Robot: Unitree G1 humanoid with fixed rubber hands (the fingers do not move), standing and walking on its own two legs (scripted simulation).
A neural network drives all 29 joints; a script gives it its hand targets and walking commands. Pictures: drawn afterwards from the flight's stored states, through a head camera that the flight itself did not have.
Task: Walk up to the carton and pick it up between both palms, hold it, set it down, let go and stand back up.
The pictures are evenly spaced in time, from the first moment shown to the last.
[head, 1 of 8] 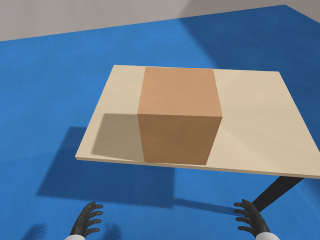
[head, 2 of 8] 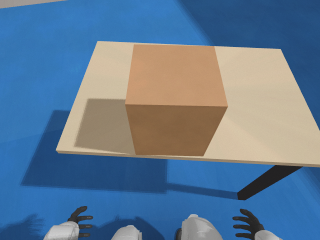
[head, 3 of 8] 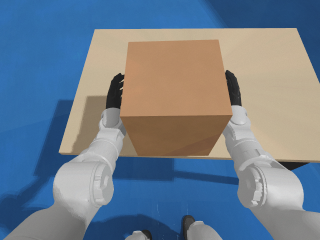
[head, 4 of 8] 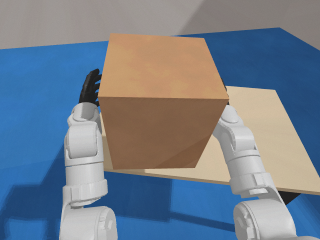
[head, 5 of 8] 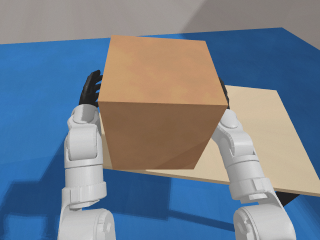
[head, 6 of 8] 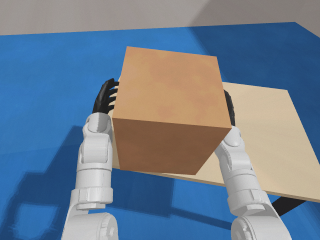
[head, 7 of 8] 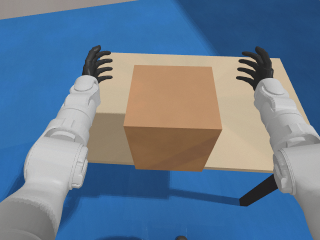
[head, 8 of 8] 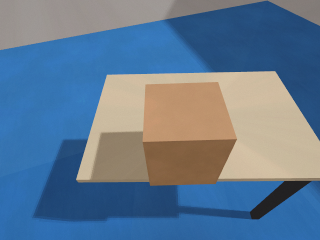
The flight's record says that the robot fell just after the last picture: no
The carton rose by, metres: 0.18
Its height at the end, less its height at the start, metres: +0.00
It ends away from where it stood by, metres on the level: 0.02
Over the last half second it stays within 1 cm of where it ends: yes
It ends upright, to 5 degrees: yes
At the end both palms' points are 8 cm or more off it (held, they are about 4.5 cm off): yes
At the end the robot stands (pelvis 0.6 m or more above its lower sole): yes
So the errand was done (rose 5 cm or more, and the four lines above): yes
